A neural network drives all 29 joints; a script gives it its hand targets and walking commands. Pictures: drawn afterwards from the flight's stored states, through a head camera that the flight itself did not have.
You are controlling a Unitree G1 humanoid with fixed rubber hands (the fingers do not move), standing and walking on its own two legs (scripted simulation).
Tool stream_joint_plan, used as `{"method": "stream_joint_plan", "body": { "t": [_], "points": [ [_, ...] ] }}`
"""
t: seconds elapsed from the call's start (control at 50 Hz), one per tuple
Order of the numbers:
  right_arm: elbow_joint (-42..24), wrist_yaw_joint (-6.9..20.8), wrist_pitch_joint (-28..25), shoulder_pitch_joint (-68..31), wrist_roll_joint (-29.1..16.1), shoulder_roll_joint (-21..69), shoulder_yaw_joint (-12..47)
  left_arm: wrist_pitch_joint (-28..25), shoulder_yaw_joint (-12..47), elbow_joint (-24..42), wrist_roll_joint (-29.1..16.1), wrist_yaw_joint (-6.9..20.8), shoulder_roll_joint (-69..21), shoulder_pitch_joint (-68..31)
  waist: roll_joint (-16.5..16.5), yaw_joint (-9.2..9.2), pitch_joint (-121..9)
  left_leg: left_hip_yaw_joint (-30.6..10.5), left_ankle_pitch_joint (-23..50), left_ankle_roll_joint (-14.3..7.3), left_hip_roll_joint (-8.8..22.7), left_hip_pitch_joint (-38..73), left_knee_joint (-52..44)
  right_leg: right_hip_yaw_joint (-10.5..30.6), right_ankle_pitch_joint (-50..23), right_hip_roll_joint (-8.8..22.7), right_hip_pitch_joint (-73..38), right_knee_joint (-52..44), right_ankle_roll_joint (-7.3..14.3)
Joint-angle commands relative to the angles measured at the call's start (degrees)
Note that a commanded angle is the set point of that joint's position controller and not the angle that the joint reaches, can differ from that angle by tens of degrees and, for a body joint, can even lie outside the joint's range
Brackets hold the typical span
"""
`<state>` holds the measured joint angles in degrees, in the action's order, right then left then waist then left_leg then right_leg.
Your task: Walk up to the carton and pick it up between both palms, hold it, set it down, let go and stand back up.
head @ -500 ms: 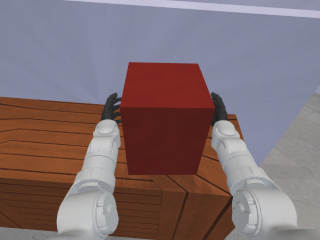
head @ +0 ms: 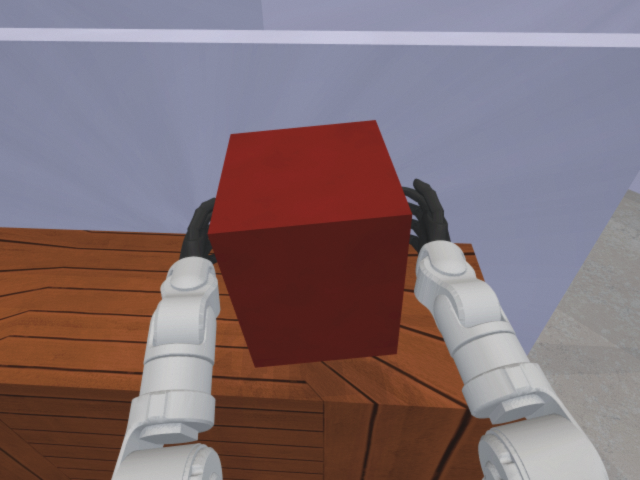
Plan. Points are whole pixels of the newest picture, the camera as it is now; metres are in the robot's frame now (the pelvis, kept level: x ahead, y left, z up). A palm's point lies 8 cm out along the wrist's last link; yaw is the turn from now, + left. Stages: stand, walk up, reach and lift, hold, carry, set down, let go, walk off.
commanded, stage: reach and lift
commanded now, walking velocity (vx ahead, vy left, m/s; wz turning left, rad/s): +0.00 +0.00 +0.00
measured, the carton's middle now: (314, 245) +0.41 +0.00 +0.12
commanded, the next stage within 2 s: hold in 0.94 s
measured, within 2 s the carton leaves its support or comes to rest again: neither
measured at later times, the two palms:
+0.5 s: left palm (203, 264) +0.36 +0.14 +0.15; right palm (443, 253) +0.33 -0.15 +0.16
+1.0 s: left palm (183, 263) +0.35 +0.16 +0.16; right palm (425, 238) +0.35 -0.13 +0.17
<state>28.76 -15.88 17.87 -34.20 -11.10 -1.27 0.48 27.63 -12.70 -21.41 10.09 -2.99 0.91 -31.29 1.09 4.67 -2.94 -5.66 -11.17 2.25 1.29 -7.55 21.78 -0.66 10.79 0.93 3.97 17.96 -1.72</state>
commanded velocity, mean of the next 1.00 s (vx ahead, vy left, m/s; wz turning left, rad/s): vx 0.00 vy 0.00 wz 0.00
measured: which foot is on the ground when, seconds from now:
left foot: down 0.00-1.00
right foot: down 0.00-1.00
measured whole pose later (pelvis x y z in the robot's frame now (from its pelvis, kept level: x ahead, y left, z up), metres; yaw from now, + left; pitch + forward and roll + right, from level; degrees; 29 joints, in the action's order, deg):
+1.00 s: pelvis +0.00 +0.00 +0.00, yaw +1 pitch -7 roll -1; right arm 25.2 -15.0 17.6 -32.4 -12.8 0.5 -0.5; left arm 36.1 -12.3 -9.8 14.3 -1.8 -0.2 -28.9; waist 4.6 5.1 0.1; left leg -6.2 -12.2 2.3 1.5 -3.2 22.7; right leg -1.5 10.8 0.6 -1.7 16.6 -1.6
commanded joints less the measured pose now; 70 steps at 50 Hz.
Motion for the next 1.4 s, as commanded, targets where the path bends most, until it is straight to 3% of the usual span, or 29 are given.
{"method": "stream_joint_plan", "body": {
  "t": [0.0, 0.08, 0.12, 0.2, 0.22, 0.3, 0.32, 0.36, 0.42, 0.48, 0.56, 0.62, 0.64, 0.7, 0.78, 0.8, 0.84, 0.86, 0.92, 0.94, 1.02, 1.04, 1.16, 1.24, 1.32, 1.38],
  "points": [
    [-18.9, 7.1, -3.5, -39.1, -4.5, 38.1, 26.4, -2.5, 29.5, 19.8, -5.7, 10.8, -38.3, -40.0, -0.1, 2.28, -23.6, 4.4, 22.1, 2.3, -6.4, 9.7, -0.5, -2.0, -32.1, -4.5, -12.2, 0.4, -2.2],
    [-21.7, 7.8, -4.9, -40.7, -3.6, 35.6, 24.8, -0.7, 32.6, 19.1, -4.8, 10.9, -40.7, -37.4, -3.2, 3.11, -20.5, 4.4, 24.1, 3.4, -5.4, 12.7, -0.2, -3.9, -23.7, -5.4, -8.0, -1.3, -1.2],
    [-23.2, 8.4, -5.7, -42.1, -3.4, 34.9, 24.1, -0.6, 34.8, 21.9, -5.7, 10.6, -41.0, -39.3, -4.7, 3.69, -20.3, 4.1, 24.9, 3.9, -4.9, 13.7, 0.1, -4.3, -19.4, -5.7, -6.1, -1.7, -0.5],
    [-21.2, 10.5, -6.5, -46.5, -1.5, 34.1, 20.5, -0.7, 35.2, 20.6, -5.5, 9.4, -41.5, -44.0, -8.3, 2.95, -18.1, 4.5, 15.7, 3.7, -4.1, 11.2, -1.7, -4.6, -8.2, -5.0, -1.5, -2.2, 0.5],
    [-22.4, 11.2, -7.2, -48.5, -1.3, 35.0, 20.4, -1.2, 36.6, 21.8, -6.8, 8.9, -42.6, -46.6, -8.6, 3.09, -21.1, 4.2, 14.6, 3.7, -3.8, 11.3, -1.8, -5.0, -7.1, -5.1, -1.0, -1.8, 0.8],
    [-16.6, 12.8, -7.1, -49.4, 0.4, 35.2, 17.6, -1.0, 33.3, 14.1, -5.2, 8.1, -41.7, -46.2, -8.0, 1.57, -20.1, 5.0, 6.2, 2.0, -3.9, 9.1, -3.8, -4.3, -1.6, -4.2, -0.1, -2.5, 0.7],
    [-17.1, 13.0, -7.4, -49.9, 0.0, 35.8, 18.0, -1.1, 33.5, 15.4, -5.5, 7.8, -42.5, -46.9, -8.4, 1.20, -21.7, 5.3, 7.0, 2.0, -4.0, 9.0, -3.7, -4.1, -2.3, -4.2, -0.7, -2.4, 0.8],
    [-14.8, 13.4, -7.3, -51.7, 0.3, 35.6, 17.8, -0.8, 31.1, 11.1, -4.7, 7.7, -41.8, -46.2, -7.4, 0.12, -21.7, 5.5, 5.5, 1.1, -3.9, 8.9, -4.1, -3.7, -1.3, -4.0, -0.6, -2.6, 0.6],
    [-11.7, 13.3, -6.8, -51.4, 0.2, 35.9, 17.7, -0.4, 27.0, 8.5, -3.2, 8.0, -40.5, -45.2, -4.3, -1.20, -21.6, 6.3, 5.7, -0.1, -4.4, 8.6, -4.6, -3.2, -2.6, -4.0, -2.6, -3.1, 0.0],
    [-12.7, 13.0, -7.0, -54.4, -0.7, 37.6, 19.5, -1.0, 25.6, 9.1, -3.8, 8.2, -39.4, -47.3, -1.6, -2.25, -24.3, 6.7, 8.2, -0.9, -4.8, 8.3, -3.9, -3.0, -5.7, -4.0, -4.3, -3.0, -0.6],
    [-16.9, 11.7, -7.0, -54.3, -2.7, 38.8, 22.7, -1.5, 27.1, 12.6, -5.0, 8.2, -40.0, -46.4, -0.3, -1.91, -29.1, 6.1, 15.9, -0.6, -5.2, 10.8, -1.6, -3.0, -14.1, -4.7, -7.6, -2.0, -0.9],
    [-15.0, 10.4, -5.9, -50.0, -3.1, 38.3, 23.0, -1.3, 26.5, 14.1, -4.4, 8.6, -38.2, -46.0, -0.4, -0.73, -26.2, 6.0, 17.8, -0.4, -5.4, 11.5, -1.0, -2.8, -17.5, -4.6, -8.4, -1.8, -1.3],
    [-15.1, 10.0, -5.4, -49.3, -3.3, 37.8, 23.1, -0.6, 25.8, 13.2, -3.7, 9.2, -37.5, -44.4, 1.1, -0.85, -23.9, 5.9, 17.2, -0.7, -5.5, 10.8, -1.3, -2.7, -18.4, -4.5, -9.2, -2.1, -1.7],
    [-17.2, 8.9, -4.9, -48.7, -4.1, 37.7, 23.7, 0.4, 26.6, 14.8, -3.8, 10.4, -37.0, -43.4, 0.6, -0.01, -21.4, 6.1, 17.1, -0.2, -5.7, 10.7, -1.3, -2.5, -20.3, -4.5, -10.4, -2.0, -1.9],
    [-19.1, 8.5, -4.5, -47.2, -5.4, 36.9, 24.1, 0.8, 30.4, 20.5, -4.8, 10.5, -37.8, -45.2, -3.1, 1.13, -21.6, 5.7, 20.8, 1.2, -5.6, 11.4, -0.2, -3.1, -21.2, -4.8, -9.9, -1.5, -1.6],
    [-20.7, 8.4, -4.5, -47.1, -5.7, 36.9, 24.9, 1.0, 32.3, 22.8, -5.7, 10.4, -38.7, -45.9, -4.1, 2.24, -22.5, 5.4, 22.2, 1.8, -5.4, 12.9, 0.1, -3.5, -21.5, -5.1, -9.3, -1.2, -1.4],
    [-20.9, 8.3, -3.8, -45.9, -6.0, 35.9, 24.3, 1.7, 32.1, 23.0, -5.4, 10.4, -37.9, -44.1, -4.6, 2.15, -20.8, 5.1, 22.7, 2.0, -5.2, 12.9, 0.0, -3.6, -21.2, -5.0, -9.0, -1.5, -1.3],
    [-21.2, 8.3, -3.8, -45.9, -5.9, 35.5, 24.0, 1.9, 33.4, 24.4, -6.1, 10.4, -38.5, -45.3, -5.4, 3.03, -21.7, 5.1, 23.1, 2.4, -5.1, 13.7, 0.2, -3.8, -19.9, -5.4, -8.4, -1.6, -1.2],
    [-19.6, 8.5, -2.8, -44.2, -5.3, 34.1, 22.2, 3.2, 33.0, 24.0, -5.3, 10.6, -38.0, -44.4, -6.4, 3.34, -18.1, 5.2, 20.8, 2.5, -5.0, 13.7, -0.8, -3.6, -16.2, -5.1, -7.2, -2.3, -0.8],
    [-20.9, 8.7, -2.8, -44.6, -5.5, 33.8, 22.5, 3.6, 32.5, 23.8, -5.1, 10.7, -37.9, -42.9, -6.7, 2.67, -18.2, 5.1, 21.0, 2.5, -4.8, 13.4, -0.8, -3.7, -16.2, -5.0, -7.3, -2.1, -0.5],
    [-22.5, 8.7, -2.5, -44.9, -6.6, 32.9, 23.6, 4.7, 34.3, 26.2, -5.8, 10.1, -38.6, -43.1, -8.0, 3.47, -20.0, 4.8, 25.0, 3.3, -4.5, 15.7, 0.0, -4.1, -18.4, -5.4, -6.8, -1.9, -0.2],
    [-23.0, 8.8, -2.7, -45.5, -6.7, 32.7, 23.4, 4.9, 34.2, 26.5, -5.5, 10.1, -38.6, -42.4, -8.6, 2.96, -20.8, 4.8, 25.8, 3.5, -4.5, 16.0, 0.4, -4.2, -17.7, -5.8, -6.8, -1.8, 0.0],
    [-27.1, 8.5, -1.6, -45.7, -8.1, 32.5, 26.3, 6.5, 31.7, 26.0, -4.9, 10.0, -36.9, -38.2, -4.2, 0.36, -21.0, 5.2, 24.9, 1.8, -4.8, 14.2, -0.3, -3.0, -20.8, -5.6, -9.9, -1.7, -0.5],
    [-29.3, 8.0, -0.9, -46.4, -8.9, 33.0, 28.3, 7.4, 31.0, 28.5, -4.8, 10.4, -35.7, -38.1, -2.6, -0.39, -22.3, 5.9, 25.6, 1.4, -5.2, 14.4, -0.3, -3.0, -24.3, -5.7, -11.6, -1.3, -1.0],
    [-27.7, 7.9, -0.2, -48.2, -8.1, 34.2, 27.5, 7.7, 29.0, 27.4, -3.6, 10.8, -34.7, -40.8, -1.9, -1.50, -20.1, 6.4, 18.3, 0.1, -5.2, 12.0, -2.2, -2.7, -18.7, -5.1, -10.5, -1.9, -1.3],
    [-25.0, 8.0, 0.5, -47.7, -7.4, 35.2, 26.2, 7.6, 29.2, 28.0, -4.2, 11.4, -34.4, -44.0, -1.1, -0.31, -19.0, 6.6, 15.6, -0.1, -5.1, 11.6, -3.0, -2.6, -16.3, -5.0, -10.0, -2.1, -1.5]
  ]
}}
